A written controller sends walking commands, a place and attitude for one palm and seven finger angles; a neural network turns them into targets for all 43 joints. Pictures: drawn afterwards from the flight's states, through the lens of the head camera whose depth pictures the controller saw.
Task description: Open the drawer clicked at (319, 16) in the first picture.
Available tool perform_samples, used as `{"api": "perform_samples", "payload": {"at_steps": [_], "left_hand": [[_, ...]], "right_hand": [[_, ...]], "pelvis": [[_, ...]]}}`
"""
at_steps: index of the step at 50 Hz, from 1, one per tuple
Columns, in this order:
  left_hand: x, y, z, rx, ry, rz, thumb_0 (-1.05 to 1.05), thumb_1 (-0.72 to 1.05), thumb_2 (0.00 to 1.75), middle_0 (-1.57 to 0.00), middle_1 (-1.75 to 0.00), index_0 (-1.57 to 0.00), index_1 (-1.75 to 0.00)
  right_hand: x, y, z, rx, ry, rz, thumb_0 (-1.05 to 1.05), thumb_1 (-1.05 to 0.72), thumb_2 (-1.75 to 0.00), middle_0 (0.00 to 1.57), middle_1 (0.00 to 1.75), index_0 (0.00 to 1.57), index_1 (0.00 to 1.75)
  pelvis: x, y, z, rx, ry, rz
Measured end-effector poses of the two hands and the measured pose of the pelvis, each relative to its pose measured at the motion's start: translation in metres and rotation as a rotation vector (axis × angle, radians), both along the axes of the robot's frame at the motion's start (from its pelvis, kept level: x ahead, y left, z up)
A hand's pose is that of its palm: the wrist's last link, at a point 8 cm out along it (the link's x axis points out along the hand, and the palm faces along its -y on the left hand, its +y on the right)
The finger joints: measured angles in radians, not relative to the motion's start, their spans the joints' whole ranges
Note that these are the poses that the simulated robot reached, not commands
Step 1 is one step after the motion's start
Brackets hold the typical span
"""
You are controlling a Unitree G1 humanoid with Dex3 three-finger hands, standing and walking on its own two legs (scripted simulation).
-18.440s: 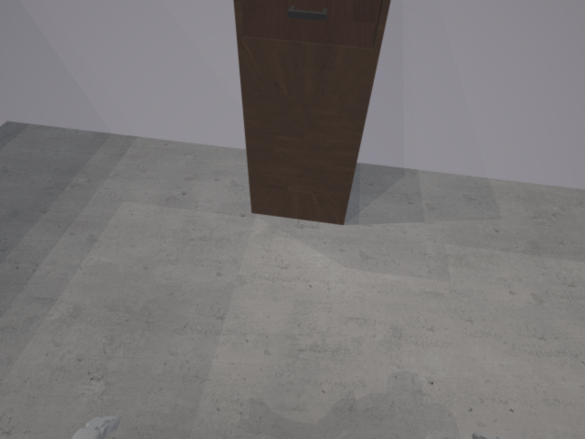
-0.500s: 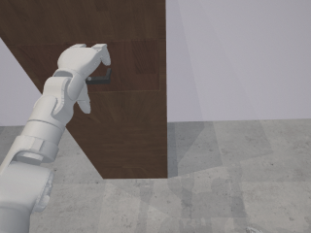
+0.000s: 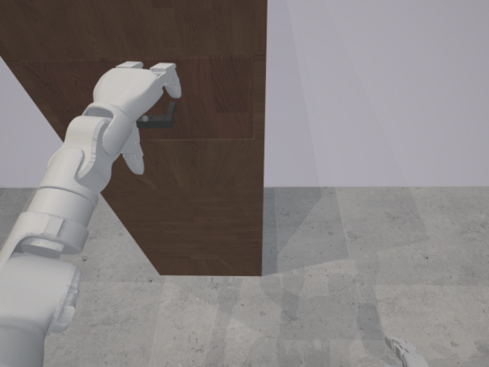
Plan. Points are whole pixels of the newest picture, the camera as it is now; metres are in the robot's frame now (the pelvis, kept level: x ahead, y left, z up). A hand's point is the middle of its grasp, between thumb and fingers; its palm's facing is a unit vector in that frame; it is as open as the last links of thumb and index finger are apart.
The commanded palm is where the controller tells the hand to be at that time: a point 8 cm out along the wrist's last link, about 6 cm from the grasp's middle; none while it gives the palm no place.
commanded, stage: re-aim the fingers above the handle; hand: left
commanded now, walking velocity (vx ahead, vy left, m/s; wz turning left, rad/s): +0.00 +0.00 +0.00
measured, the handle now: (145, 114) +0.51 +0.20 +0.13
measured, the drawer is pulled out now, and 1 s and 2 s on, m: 0.00 0.00 0.00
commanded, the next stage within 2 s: lower the fingers behind the handle in 0.96 s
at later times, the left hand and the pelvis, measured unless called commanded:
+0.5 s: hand (118, 135) +0.42 +0.21 +0.17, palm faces -0.02 +0.01 -1.00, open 13.8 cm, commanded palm +0.42 +0.23 +0.24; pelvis -0.01 +0.00 +0.00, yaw +1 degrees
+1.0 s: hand (151, 140) +0.42 +0.16 +0.16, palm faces -0.03 -0.02 -1.00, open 13.8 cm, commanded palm +0.43 +0.22 +0.24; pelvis -0.02 +0.01 +0.00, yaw +1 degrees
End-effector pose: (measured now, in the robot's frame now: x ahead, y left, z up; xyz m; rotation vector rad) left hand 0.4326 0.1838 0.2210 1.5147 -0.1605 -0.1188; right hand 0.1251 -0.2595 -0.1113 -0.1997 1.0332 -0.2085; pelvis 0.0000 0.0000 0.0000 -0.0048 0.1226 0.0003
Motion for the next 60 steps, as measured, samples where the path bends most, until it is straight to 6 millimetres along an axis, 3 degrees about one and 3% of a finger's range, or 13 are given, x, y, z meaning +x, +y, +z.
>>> {"api": "perform_samples", "payload": {"at_steps": [3, 9, 15, 19, 25, 29, 36, 41, 47, 52, 56, 58, 60], "left_hand": [[0.011, 0.010, 0.020, -0.020, -0.081, 0.058, 0.00, -0.49, 0.30, -0.35, -1.22, -0.33, -1.20], [0.015, 0.007, 0.030, 0.002, -0.080, 0.154, 0.00, -0.49, 0.30, -0.44, -1.28, -0.37, -1.25], [0.007, 0.044, 0.015, 0.034, 0.044, 0.324, 0.01, -0.49, 0.30, -0.37, -1.23, -0.36, -1.25], [-0.010, 0.062, -0.001, 0.064, 0.114, 0.316, 0.00, -0.49, 0.30, -0.34, -1.22, -0.34, -1.23], [-0.035, 0.028, -0.001, 0.059, 0.040, 0.068, 0.00, -0.49, 0.30, -0.33, -1.20, -0.33, -1.21], [-0.032, 0.010, 0.015, 0.001, -0.063, 0.007, 0.00, -0.49, 0.30, -0.32, -1.20, -0.33, -1.20], [-0.011, 0.051, 0.042, 0.023, -0.104, 0.295, 0.01, -0.49, 0.30, -0.32, -1.20, -0.32, -1.20], [-0.022, 0.064, 0.026, 0.086, 0.040, 0.366, 0.00, -0.49, 0.30, -0.31, -1.20, -0.31, -1.20], [-0.036, 0.011, -0.012, 0.067, 0.135, 0.060, 0.00, -0.49, 0.30, -0.31, -1.20, -0.32, -1.20], [-0.029, -0.022, 0.003, 0.010, -0.039, -0.106, 0.00, -0.49, 0.30, -0.32, -1.20, -0.33, -1.20], [-0.005, -0.003, 0.033, -0.004, -0.171, 0.044, 0.01, -0.49, 0.30, -0.32, -1.20, -0.33, -1.20], [0.007, 0.018, 0.041, 0.010, -0.171, 0.184, 0.01, -0.49, 0.30, -0.32, -1.20, -0.32, -1.20], [0.010, 0.020, 0.047, 0.007, -0.152, 0.218, 0.00, -0.49, 0.30, -0.34, -1.23, -0.35, -1.23]], "right_hand": [[-0.004, 0.005, -0.005, 0.024, 0.017, -0.007, 0.01, -0.91, -0.89, 0.20, 0.30, 0.20, 0.30], [-0.017, 0.017, -0.016, 0.087, 0.077, -0.010, 0.01, -0.91, -0.89, 0.20, 0.30, 0.20, 0.30], [-0.025, 0.015, -0.012, 0.091, 0.057, -0.049, 0.01, -0.91, -0.89, 0.20, 0.30, 0.20, 0.30], [-0.028, 0.004, -0.005, 0.047, 0.050, -0.043, 0.01, -0.91, -0.89, 0.20, 0.30, 0.20, 0.30], [-0.022, -0.009, 0.000, -0.021, 0.049, -0.002, 0.01, -0.91, -0.89, 0.20, 0.30, 0.20, 0.30], [-0.015, -0.006, 0.000, -0.013, 0.022, 0.007, 0.01, -0.91, -0.89, 0.20, 0.30, 0.20, 0.30], [-0.014, 0.015, -0.003, 0.065, -0.008, 0.002, 0.01, -0.91, -0.89, 0.20, 0.30, 0.20, 0.30], [-0.021, 0.024, -0.006, 0.098, 0.012, 0.008, 0.01, -0.91, -0.89, 0.20, 0.30, 0.20, 0.30], [-0.019, 0.022, -0.004, 0.049, 0.011, 0.036, 0.01, -0.91, -0.89, 0.20, 0.30, 0.20, 0.30], [-0.018, 0.020, -0.004, 0.030, -0.009, 0.025, 0.01, -0.91, -0.89, 0.20, 0.30, 0.20, 0.30], [-0.024, 0.022, -0.008, 0.051, 0.019, 0.006, 0.01, -0.91, -0.89, 0.20, 0.30, 0.20, 0.30], [-0.029, 0.023, -0.011, 0.066, 0.043, -0.001, 0.01, -0.91, -0.89, 0.20, 0.30, 0.20, 0.30], [-0.035, 0.023, -0.014, 0.079, 0.074, -0.003, 0.01, -0.91, -0.89, 0.20, 0.30, 0.20, 0.30]], "pelvis": [[0.001, 0.001, 0.000, 0.001, 0.011, -0.013], [0.000, 0.003, 0.002, 0.005, 0.014, -0.033], [-0.002, -0.001, 0.002, 0.009, -0.009, -0.043], [-0.004, -0.003, 0.002, 0.005, -0.019, -0.022], [-0.007, 0.001, 0.001, -0.003, -0.033, 0.014], [-0.011, 0.004, 0.001, -0.004, -0.033, 0.008], [-0.016, 0.005, 0.002, 0.002, -0.018, -0.024], [-0.014, 0.006, 0.003, 0.001, -0.026, -0.009], [-0.015, 0.008, 0.001, 0.000, -0.046, 0.017], [-0.017, 0.010, 0.001, -0.001, -0.035, 0.001], [-0.018, 0.009, 0.002, 0.000, -0.017, -0.021], [-0.017, 0.008, 0.003, 0.002, -0.004, -0.029], [-0.015, 0.007, 0.003, 0.003, 0.005, -0.031]]}}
